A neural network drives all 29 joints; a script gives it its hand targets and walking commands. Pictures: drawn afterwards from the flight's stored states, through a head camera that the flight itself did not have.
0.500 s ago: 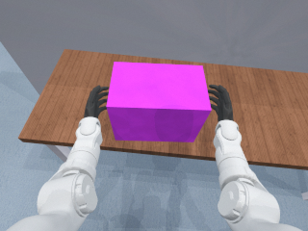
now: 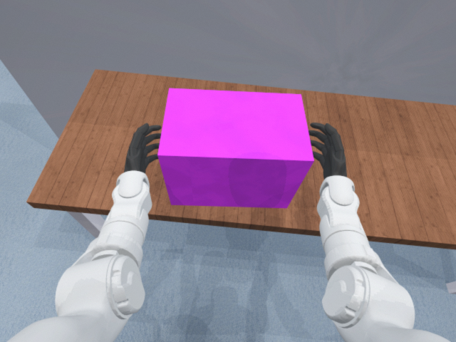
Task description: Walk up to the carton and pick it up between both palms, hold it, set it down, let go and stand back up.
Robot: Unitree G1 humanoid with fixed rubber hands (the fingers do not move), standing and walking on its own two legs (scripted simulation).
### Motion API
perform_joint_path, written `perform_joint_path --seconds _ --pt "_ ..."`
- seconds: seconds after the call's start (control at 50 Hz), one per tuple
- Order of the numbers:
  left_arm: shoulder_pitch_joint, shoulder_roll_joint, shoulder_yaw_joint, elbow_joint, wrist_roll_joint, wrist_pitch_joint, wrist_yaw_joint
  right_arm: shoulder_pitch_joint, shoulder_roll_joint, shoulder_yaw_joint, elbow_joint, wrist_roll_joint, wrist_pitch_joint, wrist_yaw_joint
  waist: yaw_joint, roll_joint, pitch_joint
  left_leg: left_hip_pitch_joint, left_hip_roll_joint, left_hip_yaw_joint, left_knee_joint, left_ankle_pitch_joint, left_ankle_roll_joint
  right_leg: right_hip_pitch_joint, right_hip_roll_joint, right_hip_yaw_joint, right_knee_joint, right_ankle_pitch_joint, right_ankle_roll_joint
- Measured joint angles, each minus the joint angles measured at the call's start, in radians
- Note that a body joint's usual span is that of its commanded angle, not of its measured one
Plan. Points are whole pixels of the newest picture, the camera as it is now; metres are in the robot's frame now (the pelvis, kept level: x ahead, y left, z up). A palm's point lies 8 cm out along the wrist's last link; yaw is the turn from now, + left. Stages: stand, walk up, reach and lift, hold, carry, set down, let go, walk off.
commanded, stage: set down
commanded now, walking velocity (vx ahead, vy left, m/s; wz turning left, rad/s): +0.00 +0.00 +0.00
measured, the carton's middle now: (232, 152) +0.48 +0.00 -0.03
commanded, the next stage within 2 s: none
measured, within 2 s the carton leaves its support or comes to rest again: neither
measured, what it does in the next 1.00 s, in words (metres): stands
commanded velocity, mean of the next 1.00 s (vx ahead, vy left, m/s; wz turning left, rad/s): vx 0.00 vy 0.00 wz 0.00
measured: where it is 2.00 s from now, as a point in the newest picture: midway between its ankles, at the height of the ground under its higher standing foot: outside the picture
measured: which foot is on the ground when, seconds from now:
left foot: down 0.00-1.00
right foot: down 0.00-1.00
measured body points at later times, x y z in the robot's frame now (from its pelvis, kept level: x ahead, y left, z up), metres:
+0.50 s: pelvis -0.01 +0.00 +0.00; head +0.09 +0.01 +0.44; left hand +0.43 +0.18 +0.01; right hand +0.41 -0.18 +0.01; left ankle -0.03 +0.11 -0.75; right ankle -0.03 -0.10 -0.75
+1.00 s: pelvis -0.03 +0.01 -0.03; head +0.08 +0.01 +0.41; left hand +0.42 +0.19 -0.01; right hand +0.42 -0.21 +0.00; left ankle -0.03 +0.12 -0.75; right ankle -0.03 -0.10 -0.75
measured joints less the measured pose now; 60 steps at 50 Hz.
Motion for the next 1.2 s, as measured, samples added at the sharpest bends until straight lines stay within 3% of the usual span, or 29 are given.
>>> perform_joint_path --seconds 0.38,0.5,0.64,0.76,1.0,1.12,1.2 --pt "-0.016 0.005 0.018 0.010 0.000 -0.015 -0.018 -0.013 -0.002 -0.021 0.007 0.006 0.003 0.011 0.000 -0.006 -0.001 -0.026 0.000 0.000 0.011 0.000 0.001 -0.026 0.000 0.000 0.011 0.000 0.000" --pt "-0.055 0.057 -0.099 0.067 -0.014 -0.015 0.014 -0.032 -0.061 0.107 0.125 0.180 0.007 -0.009 0.000 0.010 -0.022 -0.099 0.000 0.000 0.049 -0.007 0.001 -0.094 -0.001 0.000 0.038 -0.002 0.000" --pt "-0.144 0.115 -0.266 0.237 -0.186 -0.081 0.036 -0.066 -0.125 0.294 0.230 0.353 -0.010 -0.038 0.000 0.043 -0.112 -0.280 0.002 0.000 0.140 -0.027 0.001 -0.262 -0.001 -0.001 0.101 -0.007 0.000" --pt "-0.216 0.132 -0.358 0.346 -0.288 -0.139 0.035 -0.134 -0.176 0.422 0.317 0.479 -0.040 -0.043 0.000 0.032 -0.162 -0.391 0.003 0.000 0.207 -0.042 0.001 -0.373 -0.002 -0.001 0.167 -0.022 0.001" --pt "-0.245 0.153 -0.513 0.456 -0.400 -0.162 0.036 -0.255 -0.262 0.563 0.505 0.654 -0.083 -0.022 0.000 0.040 -0.196 -0.465 0.005 0.000 0.262 -0.046 0.001 -0.455 -0.002 -0.001 0.240 -0.034 0.001" --pt "-0.219 0.159 -0.526 0.457 -0.450 -0.204 0.018 -0.209 -0.300 0.669 0.497 0.750 -0.085 -0.014 0.000 0.034 -0.183 -0.476 0.008 0.000 0.284 -0.046 0.001 -0.477 0.001 -0.001 0.281 -0.043 0.001" --pt "-0.193 0.169 -0.540 0.455 -0.477 -0.223 0.010 -0.166 -0.300 0.688 0.460 0.780 -0.087 -0.008 0.000 0.039 -0.197 -0.491 0.008 0.000 0.301 -0.047 0.001 -0.498 0.000 -0.001 0.312 -0.051 0.001"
